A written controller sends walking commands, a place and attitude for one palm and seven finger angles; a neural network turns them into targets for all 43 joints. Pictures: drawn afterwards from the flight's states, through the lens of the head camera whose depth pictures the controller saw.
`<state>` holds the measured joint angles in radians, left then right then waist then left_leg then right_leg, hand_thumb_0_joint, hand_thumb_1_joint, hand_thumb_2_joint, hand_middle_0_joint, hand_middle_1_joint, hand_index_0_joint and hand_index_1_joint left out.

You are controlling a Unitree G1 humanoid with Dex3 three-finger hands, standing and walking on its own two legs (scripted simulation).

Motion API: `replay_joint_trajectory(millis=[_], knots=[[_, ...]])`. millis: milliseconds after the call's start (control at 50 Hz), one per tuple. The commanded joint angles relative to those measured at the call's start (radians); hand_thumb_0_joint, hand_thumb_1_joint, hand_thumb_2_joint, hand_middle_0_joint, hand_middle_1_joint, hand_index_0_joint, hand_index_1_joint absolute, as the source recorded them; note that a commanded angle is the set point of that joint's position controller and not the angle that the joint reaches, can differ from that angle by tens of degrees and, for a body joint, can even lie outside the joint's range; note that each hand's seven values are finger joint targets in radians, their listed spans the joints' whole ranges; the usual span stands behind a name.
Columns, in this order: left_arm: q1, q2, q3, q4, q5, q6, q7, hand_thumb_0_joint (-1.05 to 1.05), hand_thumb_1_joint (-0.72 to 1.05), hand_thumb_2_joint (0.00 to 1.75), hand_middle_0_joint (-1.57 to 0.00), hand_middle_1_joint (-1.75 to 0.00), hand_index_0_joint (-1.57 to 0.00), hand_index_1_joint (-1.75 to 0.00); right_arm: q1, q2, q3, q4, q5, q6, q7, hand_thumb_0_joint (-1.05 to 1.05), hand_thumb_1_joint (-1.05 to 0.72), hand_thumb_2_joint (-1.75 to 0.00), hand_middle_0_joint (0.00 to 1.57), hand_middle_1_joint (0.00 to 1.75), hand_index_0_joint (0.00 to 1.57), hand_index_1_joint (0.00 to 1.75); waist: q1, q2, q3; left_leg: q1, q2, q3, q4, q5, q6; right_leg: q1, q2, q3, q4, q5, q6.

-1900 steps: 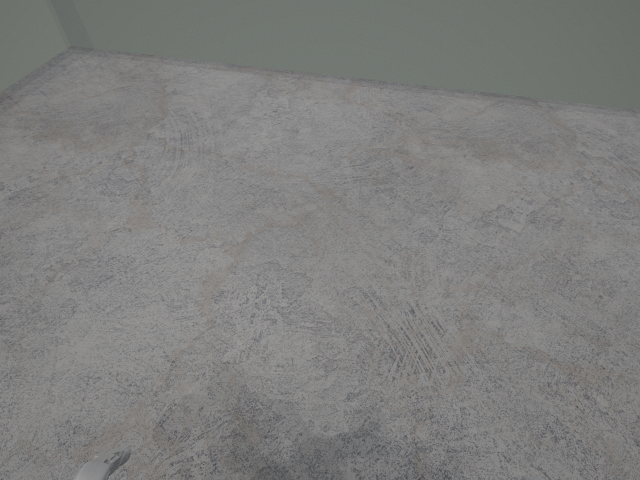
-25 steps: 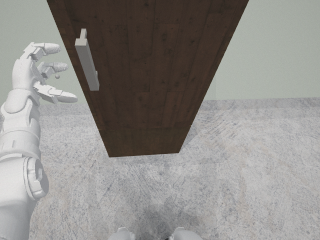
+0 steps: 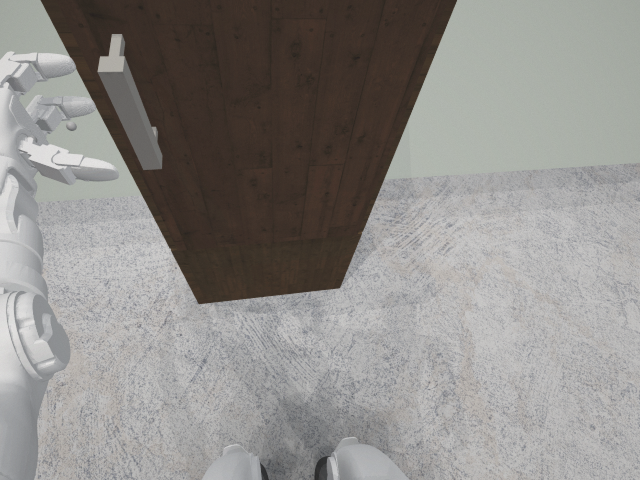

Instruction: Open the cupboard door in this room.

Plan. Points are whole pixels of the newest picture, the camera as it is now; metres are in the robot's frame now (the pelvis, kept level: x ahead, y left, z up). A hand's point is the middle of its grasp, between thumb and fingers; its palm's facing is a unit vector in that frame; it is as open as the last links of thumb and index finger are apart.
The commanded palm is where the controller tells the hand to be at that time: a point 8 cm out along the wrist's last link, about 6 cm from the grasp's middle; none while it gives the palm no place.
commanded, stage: move the hooked fingers beside the handle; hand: left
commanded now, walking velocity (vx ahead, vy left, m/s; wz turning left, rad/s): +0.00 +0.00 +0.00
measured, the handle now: (136, 107) +0.55 +0.17 +0.10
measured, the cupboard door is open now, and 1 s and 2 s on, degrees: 0 0 0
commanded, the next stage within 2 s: slide the fingers in behind the handle in 0.08 s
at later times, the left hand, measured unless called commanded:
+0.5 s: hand (85, 134) +0.51 +0.22 +0.09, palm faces +0.02 -1.00 +0.01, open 14.0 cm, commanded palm +0.48 +0.26 +0.10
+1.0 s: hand (95, 133) +0.51 +0.21 +0.10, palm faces +0.08 -1.00 -0.01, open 14.2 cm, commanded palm +0.48 +0.23 +0.10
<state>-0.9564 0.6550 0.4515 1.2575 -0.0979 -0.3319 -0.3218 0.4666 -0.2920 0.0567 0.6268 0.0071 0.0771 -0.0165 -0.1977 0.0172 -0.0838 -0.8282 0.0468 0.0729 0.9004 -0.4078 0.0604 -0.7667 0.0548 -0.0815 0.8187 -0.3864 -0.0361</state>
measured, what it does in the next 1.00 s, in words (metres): stands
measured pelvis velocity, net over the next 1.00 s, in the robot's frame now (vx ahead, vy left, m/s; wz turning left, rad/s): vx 0.00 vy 0.01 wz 0.04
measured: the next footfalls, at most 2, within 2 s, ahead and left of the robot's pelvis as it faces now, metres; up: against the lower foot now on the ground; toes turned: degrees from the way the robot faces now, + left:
none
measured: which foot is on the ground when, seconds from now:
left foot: down 0.00-1.00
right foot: down 0.00-1.00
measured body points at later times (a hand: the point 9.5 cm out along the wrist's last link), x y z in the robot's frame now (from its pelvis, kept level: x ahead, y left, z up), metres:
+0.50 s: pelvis +0.01 +0.01 +0.00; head +0.12 +0.04 +0.43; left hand +0.50 +0.28 +0.10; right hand +0.02 -0.26 -0.10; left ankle +0.01 +0.08 -0.69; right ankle +0.00 -0.10 -0.69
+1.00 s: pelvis +0.00 +0.01 +0.00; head +0.11 +0.03 +0.43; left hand +0.50 +0.26 +0.10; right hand -0.01 -0.26 -0.11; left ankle +0.01 +0.08 -0.69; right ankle +0.00 -0.10 -0.69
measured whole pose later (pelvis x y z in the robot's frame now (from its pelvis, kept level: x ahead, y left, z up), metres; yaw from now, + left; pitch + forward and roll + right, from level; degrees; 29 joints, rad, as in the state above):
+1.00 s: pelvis +0.00 +0.01 +0.00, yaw +2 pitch +19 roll -3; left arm -0.98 0.50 0.31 1.22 -0.13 -0.36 -0.17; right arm 0.44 -0.28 0.03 0.67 -0.01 0.05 0.01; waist -0.15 0.03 -0.09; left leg -0.84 0.02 0.05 0.92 -0.41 0.07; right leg -0.76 0.03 -0.11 0.84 -0.40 -0.03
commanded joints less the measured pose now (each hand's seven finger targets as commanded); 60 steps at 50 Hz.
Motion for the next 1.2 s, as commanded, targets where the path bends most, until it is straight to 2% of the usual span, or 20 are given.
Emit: replay_joint_trajectory(millis=[0, 20, 60, 120, 160, 180, 200, 260, 360, 460, 500, 660, 720, 780, 800, 880, 940, 1020, 1120, 1180], knots=[[-0.369, 0.299, 0.039, -0.232, -0.019, -0.055, -0.016, 0.00, -0.50, 0.30, -0.30, -1.20, -0.30, -1.20, 0.140, -0.189, -0.075, -0.070, 0.004, -0.015, -0.016, 0.00, -0.90, -0.90, 0.20, 0.30, 0.20, 0.30, 0.042, 0.146, -0.456, 0.345, -0.018, -0.105, -0.083, 0.399, -0.014, 0.189, 0.011, 0.080, -0.086, 0.366, 0.018], [-0.362, 0.308, 0.047, -0.267, -0.022, -0.064, -0.017, 0.00, -0.50, 0.30, -0.30, -1.20, -0.30, -1.20, 0.141, -0.189, -0.078, -0.072, 0.004, -0.013, -0.017, 0.00, -0.90, -0.90, 0.20, 0.30, 0.20, 0.30, 0.045, 0.146, -0.473, 0.368, -0.015, -0.108, -0.081, 0.420, -0.015, 0.187, 0.011, 0.078, -0.085, 0.374, 0.018], [-0.361, 0.248, 0.011, -0.264, -0.034, -0.071, -0.022, 0.00, -0.50, 0.30, -0.30, -1.20, -0.30, -1.20, 0.138, -0.183, -0.078, -0.069, 0.004, -0.011, -0.014, 0.00, -0.90, -0.90, 0.20, 0.30, 0.20, 0.30, 0.029, 0.127, -0.443, 0.384, -0.011, -0.111, -0.085, 0.410, -0.015, 0.155, 0.017, 0.071, -0.093, 0.353, 0.019], [-0.396, 0.258, 0.018, -0.242, -0.046, -0.073, -0.031, 0.00, -0.50, 0.30, -0.30, -1.20, -0.30, -1.20, 0.139, -0.191, -0.080, -0.054, 0.005, -0.010, -0.018, 0.00, -0.90, -0.90, 0.20, 0.30, 0.20, 0.30, 0.015, 0.115, -0.407, 0.382, -0.008, -0.121, -0.086, 0.387, -0.015, 0.127, 0.017, 0.068, -0.096, 0.323, 0.018], [-0.378, 0.244, 0.016, -0.255, -0.048, -0.073, -0.032, 0.00, -0.50, 0.30, -0.30, -1.20, -0.30, -1.20, 0.139, -0.191, -0.084, -0.054, 0.005, -0.011, -0.018, 0.00, -0.90, -0.90, 0.20, 0.30, 0.20, 0.30, 0.025, 0.135, -0.436, 0.413, -0.009, -0.124, -0.085, 0.408, -0.018, 0.120, 0.015, 0.066, -0.093, 0.324, 0.016], [-0.406, 0.200, -0.020, -0.279, -0.050, -0.076, -0.033, 0.00, -0.50, 0.30, -0.30, -1.20, -0.30, -1.20, 0.137, -0.186, -0.081, -0.054, 0.003, -0.013, -0.017, 0.00, -0.90, -0.90, 0.20, 0.30, 0.20, 0.30, 0.014, 0.166, -0.447, 0.448, -0.009, -0.125, -0.080, 0.443, -0.019, 0.097, 0.016, 0.062, -0.087, 0.338, 0.014], [-0.402, 0.221, 0.002, -0.275, -0.049, -0.077, -0.028, 0.00, -0.50, 0.30, -0.30, -1.20, -0.30, -1.20, 0.140, -0.187, -0.085, -0.044, 0.001, -0.013, -0.017, 0.00, -0.90, -0.90, 0.20, 0.30, 0.20, 0.30, 0.022, 0.172, -0.459, 0.471, -0.004, -0.134, -0.076, 0.467, -0.025, 0.082, 0.016, 0.058, -0.085, 0.338, 0.014], [-0.405, 0.114, -0.071, -0.268, -0.052, -0.071, -0.018, 0.00, -0.50, 0.30, -0.30, -1.20, -0.30, -1.20, 0.127, -0.179, -0.085, -0.040, -0.001, -0.016, -0.009, 0.00, -0.90, -0.90, 0.20, 0.30, 0.20, 0.30, 0.007, 0.167, -0.418, 0.504, 0.004, -0.152, -0.077, 0.473, -0.033, 0.018, 0.018, 0.043, -0.087, 0.297, 0.014], [-0.414, 0.142, -0.035, -0.263, -0.046, -0.060, 0.022, 0.00, -0.50, 0.30, -0.30, -1.20, -0.30, -1.20, 0.125, -0.182, -0.085, -0.044, -0.004, -0.017, -0.007, 0.00, -0.90, -0.90, 0.20, 0.30, 0.20, 0.30, 0.019, 0.120, -0.442, 0.473, -0.002, -0.153, -0.073, 0.483, -0.033, 0.055, 0.013, 0.043, -0.073, 0.318, 0.016], [-0.454, 0.090, -0.071, -0.332, -0.023, -0.093, 0.070, 0.00, -0.50, 0.30, -0.30, -1.20, -0.30, -1.20, 0.113, -0.170, -0.087, -0.048, -0.010, -0.020, 0.006, 0.00, -0.90, -0.90, 0.20, 0.30, 0.20, 0.30, 0.023, 0.190, -0.485, 0.554, 0.008, -0.172, -0.060, 0.579, -0.055, 0.013, 0.014, 0.037, -0.057, 0.316, 0.015], [-0.424, 0.098, -0.048, -0.339, -0.025, -0.101, 0.083, 0.00, -0.50, 0.30, -0.30, -1.20, -0.30, -1.20, 0.119, -0.171, -0.092, -0.051, -0.011, -0.019, 0.010, 0.00, -0.90, -0.90, 0.20, 0.30, 0.20, 0.30, 0.035, 0.157, -0.526, 0.576, 0.013, -0.180, -0.055, 0.637, -0.060, 0.033, 0.018, 0.035, -0.049, 0.340, 0.016], [-0.422, 0.025, -0.098, -0.278, -0.018, -0.071, 0.106, 0.00, -0.50, 0.30, -0.30, -1.20, -0.30, -1.20, 0.109, -0.166, -0.088, -0.047, -0.007, -0.018, 0.015, 0.00, -0.90, -0.90, 0.20, 0.30, 0.20, 0.30, 0.016, 0.097, -0.422, 0.484, 0.002, -0.162, -0.078, 0.480, -0.044, 0.041, 0.017, 0.034, -0.069, 0.300, 0.015], [-0.436, 0.000, -0.116, -0.284, -0.016, -0.085, 0.109, 0.00, -0.50, 0.30, -0.30, -1.20, -0.30, -1.20, 0.110, -0.163, -0.090, -0.042, -0.008, -0.025, 0.014, 0.00, -0.90, -0.90, 0.20, 0.30, 0.20, 0.30, 0.015, 0.114, -0.434, 0.493, 0.000, -0.163, -0.078, 0.457, -0.043, 0.031, 0.015, 0.037, -0.070, 0.286, 0.013], [-0.480, -0.007, -0.128, -0.256, -0.015, -0.090, 0.113, 0.00, -0.50, 0.30, -0.30, -1.20, -0.30, -1.20, 0.117, -0.166, -0.085, -0.028, -0.011, -0.032, 0.012, 0.00, -0.90, -0.90, 0.20, 0.30, 0.20, 0.30, -0.006, 0.101, -0.391, 0.472, -0.001, -0.174, -0.085, 0.398, -0.039, 0.009, 0.014, 0.034, -0.072, 0.247, 0.010], [-0.477, -0.007, -0.130, -0.259, -0.012, -0.092, 0.113, 0.00, -0.50, 0.30, -0.30, -1.20, -0.30, -1.20, 0.112, -0.167, -0.086, -0.030, -0.010, -0.034, 0.013, 0.00, -0.90, -0.90, 0.20, 0.30, 0.20, 0.30, 0.003, 0.128, -0.410, 0.474, -0.004, -0.168, -0.083, 0.388, -0.039, 0.008, 0.013, 0.040, -0.073, 0.242, 0.009], [-0.524, -0.072, -0.184, -0.252, -0.014, -0.095, 0.112, 0.00, -0.50, 0.30, -0.30, -1.20, -0.30, -1.20, 0.120, -0.165, -0.089, -0.017, -0.014, -0.048, 0.013, 0.00, -0.90, -0.90, 0.20, 0.30, 0.20, 0.30, -0.026, 0.121, -0.413, 0.484, -0.004, -0.180, -0.078, 0.356, -0.037, -0.022, 0.011, 0.036, -0.074, 0.219, 0.009], [-0.532, -0.064, -0.180, -0.253, -0.015, -0.094, 0.115, 0.00, -0.50, 0.30, -0.30, -1.20, -0.30, -1.20, 0.126, -0.170, -0.092, -0.005, -0.016, -0.052, 0.015, 0.00, -0.90, -0.90, 0.20, 0.30, 0.20, 0.30, -0.023, 0.124, -0.445, 0.492, -0.004, -0.182, -0.072, 0.368, -0.038, -0.018, 0.011, 0.038, -0.072, 0.227, 0.009], [-0.524, -0.117, -0.218, -0.284, -0.021, -0.101, 0.115, 0.00, -0.50, 0.30, -0.30, -1.20, -0.30, -1.20, 0.126, -0.165, -0.096, 0.002, -0.016, -0.057, 0.023, 0.00, -0.90, -0.90, 0.20, 0.30, 0.20, 0.30, -0.016, 0.155, -0.473, 0.532, -0.004, -0.187, -0.065, 0.424, -0.044, -0.022, 0.012, 0.033, -0.067, 0.253, 0.007], [-0.540, -0.165, -0.254, -0.276, -0.023, -0.099, 0.128, 0.00, -0.50, 0.30, -0.30, -1.20, -0.30, -1.20, 0.118, -0.163, -0.098, 0.011, -0.016, -0.060, 0.027, 0.00, -0.90, -0.90, 0.20, 0.30, 0.20, 0.30, -0.029, 0.148, -0.432, 0.518, -0.008, -0.184, -0.067, 0.392, -0.041, -0.038, 0.013, 0.032, -0.074, 0.241, 0.006], [-0.549, -0.196, -0.270, -0.314, -0.031, -0.111, 0.136, 0.00, -0.50, 0.30, -0.30, -1.20, -0.30, -1.20, 0.117, -0.160, -0.102, 0.013, -0.018, -0.066, 0.031, 0.00, -0.90, -0.90, 0.20, 0.30, 0.20, 0.30, -0.029, 0.146, -0.458, 0.544, -0.010, -0.185, -0.062, 0.425, -0.039, -0.026, 0.013, 0.031, -0.071, 0.262, 0.004]])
